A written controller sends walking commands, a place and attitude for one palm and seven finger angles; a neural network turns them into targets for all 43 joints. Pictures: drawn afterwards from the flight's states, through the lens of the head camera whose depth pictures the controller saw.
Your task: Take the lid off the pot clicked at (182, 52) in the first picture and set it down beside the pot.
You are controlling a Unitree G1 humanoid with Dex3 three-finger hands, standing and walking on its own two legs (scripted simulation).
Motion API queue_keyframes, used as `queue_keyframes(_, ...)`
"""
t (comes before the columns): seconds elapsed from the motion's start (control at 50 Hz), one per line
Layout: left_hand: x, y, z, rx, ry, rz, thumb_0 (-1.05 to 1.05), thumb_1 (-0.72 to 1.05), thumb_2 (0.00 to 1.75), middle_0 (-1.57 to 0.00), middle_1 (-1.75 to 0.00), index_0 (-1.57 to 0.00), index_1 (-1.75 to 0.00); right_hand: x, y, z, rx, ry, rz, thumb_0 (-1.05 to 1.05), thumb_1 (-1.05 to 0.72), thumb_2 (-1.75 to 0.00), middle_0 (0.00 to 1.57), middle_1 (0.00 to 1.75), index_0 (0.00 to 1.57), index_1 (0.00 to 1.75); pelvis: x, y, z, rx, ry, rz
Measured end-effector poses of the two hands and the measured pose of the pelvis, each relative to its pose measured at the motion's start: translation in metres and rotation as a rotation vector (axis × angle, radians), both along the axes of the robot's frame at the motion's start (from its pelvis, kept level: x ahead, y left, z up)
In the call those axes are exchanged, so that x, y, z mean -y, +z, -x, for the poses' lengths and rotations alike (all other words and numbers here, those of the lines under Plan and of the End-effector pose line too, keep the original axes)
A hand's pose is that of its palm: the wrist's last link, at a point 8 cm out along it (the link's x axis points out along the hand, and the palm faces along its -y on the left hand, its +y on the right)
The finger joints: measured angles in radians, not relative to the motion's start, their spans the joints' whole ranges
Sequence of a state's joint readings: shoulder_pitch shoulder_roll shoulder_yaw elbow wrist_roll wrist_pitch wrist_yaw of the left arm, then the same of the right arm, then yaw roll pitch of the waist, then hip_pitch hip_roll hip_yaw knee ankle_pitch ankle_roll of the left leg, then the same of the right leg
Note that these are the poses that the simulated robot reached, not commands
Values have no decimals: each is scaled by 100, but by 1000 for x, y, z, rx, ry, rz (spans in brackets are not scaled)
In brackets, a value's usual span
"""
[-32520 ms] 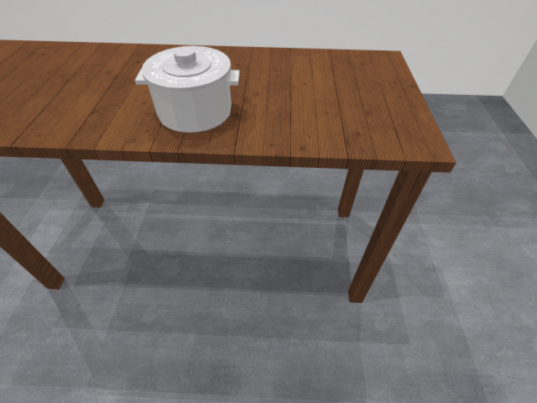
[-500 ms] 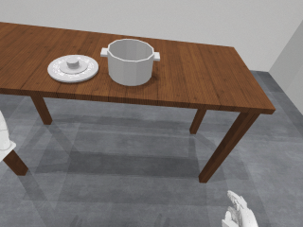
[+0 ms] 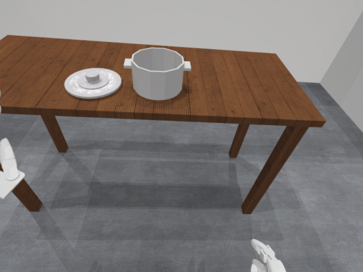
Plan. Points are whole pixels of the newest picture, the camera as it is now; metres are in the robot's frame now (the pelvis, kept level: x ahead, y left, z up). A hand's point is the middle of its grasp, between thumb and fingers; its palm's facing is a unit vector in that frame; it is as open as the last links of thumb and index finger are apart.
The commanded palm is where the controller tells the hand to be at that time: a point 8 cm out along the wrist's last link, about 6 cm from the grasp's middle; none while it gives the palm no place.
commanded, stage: let the arm hang, fingers relaxed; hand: left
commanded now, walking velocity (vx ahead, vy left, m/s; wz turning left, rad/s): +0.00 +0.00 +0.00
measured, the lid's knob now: (92, 75) +0.74 +0.33 +0.05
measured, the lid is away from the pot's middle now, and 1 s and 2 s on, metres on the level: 0.23 0.23 0.23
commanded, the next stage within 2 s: look to check the result in 1.14 s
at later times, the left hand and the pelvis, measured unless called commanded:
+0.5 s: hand out of the picture -0.03 +0.16 -0.18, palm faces +0.09 -0.97 -0.22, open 7.2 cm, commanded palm none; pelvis +0.02 -0.02 -0.01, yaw +4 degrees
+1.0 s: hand out of the picture +0.05 +0.15 -0.18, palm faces +0.08 -0.98 -0.20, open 7.3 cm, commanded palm none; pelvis +0.04 -0.02 +0.00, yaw +3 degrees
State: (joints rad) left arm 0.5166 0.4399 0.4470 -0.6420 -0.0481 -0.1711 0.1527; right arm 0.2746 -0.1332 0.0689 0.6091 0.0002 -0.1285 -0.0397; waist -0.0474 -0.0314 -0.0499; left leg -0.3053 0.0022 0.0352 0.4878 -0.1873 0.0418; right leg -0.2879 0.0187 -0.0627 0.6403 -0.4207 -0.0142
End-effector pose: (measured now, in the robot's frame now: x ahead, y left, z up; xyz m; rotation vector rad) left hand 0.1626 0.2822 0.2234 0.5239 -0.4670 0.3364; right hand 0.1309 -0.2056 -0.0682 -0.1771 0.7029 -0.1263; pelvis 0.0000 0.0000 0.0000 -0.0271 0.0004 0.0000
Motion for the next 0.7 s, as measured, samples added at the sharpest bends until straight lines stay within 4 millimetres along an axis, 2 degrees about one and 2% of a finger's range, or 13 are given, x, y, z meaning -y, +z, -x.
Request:
queue_keyframes(0.02,4,-8,-3,-36,-15,-39,1,89,90,-20,-30,-20,-30,2,-5,-1,-3,13,-4,2,-90,-90,20,30,21,30,0,-3,-1,-11,5,-9)
queue_keyframes(0.06,1,-56,-18,-220,-12,-18,1,90,90,-20,-30,-20,-30,11,-26,-3,-47,25,-14,1,-90,-90,20,30,21,30,-2,-13,0,-26,18,-11)
queue_keyframes(0.1,-6,-128,-31,-491,30,117,0,90,90,-20,-30,-20,-30,20,-47,1,-119,6,-18,1,-90,-90,20,30,21,30,-7,-20,-2,-20,51,7)
queue_keyframes(0.14,-6,-206,-26,-762,88,263,0,90,90,-19,-30,-20,-30,27,-63,9,-184,-10,-7,1,-90,-90,20,30,21,30,-11,-26,-5,-10,63,6)
queue_keyframes(0.2,15,-308,11,-1141,140,443,1,91,90,-19,-30,-19,-29,34,-73,29,-279,-44,20,1,-90,-90,20,30,20,30,-10,-32,-12,6,52,-10)
queue_keyframes(0.22,26,-334,29,-1258,144,490,1,91,90,-19,-30,-19,-29,36,-74,38,-310,-56,30,1,-90,-90,20,30,20,30,-9,-32,-13,8,45,-16)
queue_keyframes(0.26,52,-372,67,-1467,138,564,1,91,90,-19,-30,-19,-29,40,-73,56,-372,-78,46,1,-90,-90,20,30,20,30,-3,-31,-14,4,31,-31)
queue_keyframes(0.3,60,-386,98,-1567,204,624,0,97,90,-20,-30,-20,-29,45,-71,77,-447,-91,56,1,-91,-90,20,30,20,30,4,-27,-12,-5,35,-43)
queue_keyframes(0.38,63,-386,149,-1691,286,636,-1,100,90,-20,-30,-20,-30,54,-73,110,-617,-90,50,1,-90,-90,20,30,20,30,19,-20,-11,-22,54,-43)
queue_keyframes(0.48,70,-371,192,-1803,379,646,0,96,90,-20,-30,-20,-30,55,-76,121,-709,-113,11,1,-91,-90,20,30,20,30,23,-11,-20,-19,72,-15)
queue_keyframes(0.58,79,-366,195,-1851,397,658,1,93,90,-20,-30,-20,-29,40,-78,110,-708,-117,-30,1,-91,-90,20,30,20,30,22,-5,-29,-15,64,-16)
queue_keyframes(0.64,86,-367,181,-1840,375,667,1,92,90,-20,-30,-20,-29,30,-80,101,-698,-109,-47,1,-91,-90,20,30,20,30,21,-3,-32,-14,57,-18)
queue_keyframes(0.7,93,-369,163,-1808,343,677,1,92,90,-20,-30,-20,-29,29,-81,97,-702,-112,-43,2,-94,-90,20,30,20,30,20,-2,-35,-12,55,-21)
